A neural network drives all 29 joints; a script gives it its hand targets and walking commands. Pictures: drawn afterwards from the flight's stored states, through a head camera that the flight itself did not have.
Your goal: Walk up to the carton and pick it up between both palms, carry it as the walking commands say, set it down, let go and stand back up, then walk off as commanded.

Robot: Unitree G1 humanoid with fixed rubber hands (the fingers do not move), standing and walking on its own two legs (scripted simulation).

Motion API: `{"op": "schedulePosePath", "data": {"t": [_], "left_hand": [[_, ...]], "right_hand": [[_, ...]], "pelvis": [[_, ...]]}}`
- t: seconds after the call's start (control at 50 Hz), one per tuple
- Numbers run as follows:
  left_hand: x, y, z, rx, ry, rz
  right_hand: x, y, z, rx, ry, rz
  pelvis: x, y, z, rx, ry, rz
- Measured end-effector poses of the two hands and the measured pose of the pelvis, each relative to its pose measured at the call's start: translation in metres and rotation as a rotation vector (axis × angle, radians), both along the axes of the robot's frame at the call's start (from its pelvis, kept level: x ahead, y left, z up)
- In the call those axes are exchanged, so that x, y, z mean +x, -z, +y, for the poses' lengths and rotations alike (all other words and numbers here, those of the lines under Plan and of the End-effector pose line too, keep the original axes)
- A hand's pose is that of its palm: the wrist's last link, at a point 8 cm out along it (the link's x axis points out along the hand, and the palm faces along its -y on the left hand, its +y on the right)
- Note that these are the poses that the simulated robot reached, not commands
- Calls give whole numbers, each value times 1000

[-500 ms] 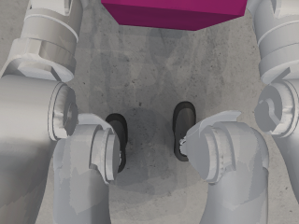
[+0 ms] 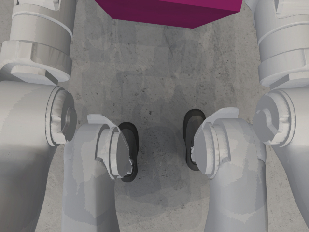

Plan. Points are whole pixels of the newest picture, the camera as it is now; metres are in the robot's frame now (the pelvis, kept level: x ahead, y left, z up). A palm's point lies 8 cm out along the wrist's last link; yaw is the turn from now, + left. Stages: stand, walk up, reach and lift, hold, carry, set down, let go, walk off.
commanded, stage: reach and lift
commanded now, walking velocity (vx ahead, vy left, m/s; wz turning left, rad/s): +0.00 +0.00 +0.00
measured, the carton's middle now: out of the picture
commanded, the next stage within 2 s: none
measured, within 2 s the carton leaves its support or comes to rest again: neither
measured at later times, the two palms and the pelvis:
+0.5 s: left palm out of the picture +0.60 +0.09 -0.07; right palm out of the picture +0.56 -0.21 -0.08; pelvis +0.00 +0.01 +0.02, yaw -2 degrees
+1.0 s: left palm out of the picture +0.57 +0.09 +0.00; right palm out of the picture +0.53 -0.21 -0.02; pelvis -0.01 +0.01 +0.07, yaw -3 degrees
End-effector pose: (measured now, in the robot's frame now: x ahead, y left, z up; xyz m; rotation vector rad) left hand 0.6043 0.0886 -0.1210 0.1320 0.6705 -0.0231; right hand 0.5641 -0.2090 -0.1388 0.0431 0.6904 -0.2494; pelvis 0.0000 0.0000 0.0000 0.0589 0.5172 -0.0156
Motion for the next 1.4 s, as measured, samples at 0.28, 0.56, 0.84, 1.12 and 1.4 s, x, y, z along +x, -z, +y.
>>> {"op": "schedulePosePath", "data": {"t": [0.28,0.56,0.84,1.12,1.4], "left_hand": [[-19,19,2,-19,-11,73],[-9,-47,3,-1,9,24],[-35,-78,-3,-73,-27,-16],[-53,-112,7,-48,-25,22],[-55,-163,9,-64,-36,-33]], "right_hand": [[-6,-1,0,-5,0,61],[-14,-48,4,30,49,10],[-31,-98,-4,12,54,-40],[-58,-113,8,59,73,-4],[-49,-178,8,22,52,-52]], "pelvis": [[5,-5,2,-5,10,1],[0,-25,9,-26,25,-63],[-6,-52,7,-23,39,-96],[-12,-83,10,-32,48,-132],[-25,-104,13,-38,52,-162]]}}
